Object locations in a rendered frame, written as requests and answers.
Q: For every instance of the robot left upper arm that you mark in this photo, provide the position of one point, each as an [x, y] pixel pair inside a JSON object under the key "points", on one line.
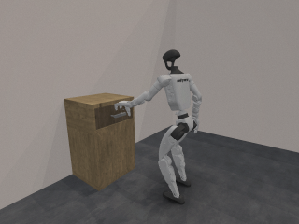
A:
{"points": [[161, 81]]}

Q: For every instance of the left robot hand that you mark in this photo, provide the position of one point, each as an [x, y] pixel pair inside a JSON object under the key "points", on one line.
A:
{"points": [[120, 105]]}

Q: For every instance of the right robot hand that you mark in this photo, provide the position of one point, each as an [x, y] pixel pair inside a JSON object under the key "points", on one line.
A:
{"points": [[197, 122]]}

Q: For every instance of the robot torso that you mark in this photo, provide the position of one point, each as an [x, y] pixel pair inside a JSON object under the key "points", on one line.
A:
{"points": [[178, 96]]}

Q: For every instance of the cabinet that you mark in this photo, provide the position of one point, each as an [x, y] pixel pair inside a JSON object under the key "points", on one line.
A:
{"points": [[99, 157]]}

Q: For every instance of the robot right forearm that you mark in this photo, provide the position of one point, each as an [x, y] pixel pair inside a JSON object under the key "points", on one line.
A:
{"points": [[195, 109]]}

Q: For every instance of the handle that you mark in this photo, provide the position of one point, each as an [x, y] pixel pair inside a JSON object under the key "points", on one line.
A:
{"points": [[119, 115]]}

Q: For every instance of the robot right upper arm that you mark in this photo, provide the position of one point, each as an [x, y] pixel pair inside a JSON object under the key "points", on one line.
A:
{"points": [[196, 93]]}

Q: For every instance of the robot left thigh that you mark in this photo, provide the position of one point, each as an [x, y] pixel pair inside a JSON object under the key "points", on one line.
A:
{"points": [[174, 133]]}

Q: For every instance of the drawer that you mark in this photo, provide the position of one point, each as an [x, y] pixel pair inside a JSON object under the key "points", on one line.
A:
{"points": [[103, 116]]}

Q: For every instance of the robot left forearm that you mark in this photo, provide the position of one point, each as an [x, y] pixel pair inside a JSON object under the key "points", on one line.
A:
{"points": [[137, 101]]}

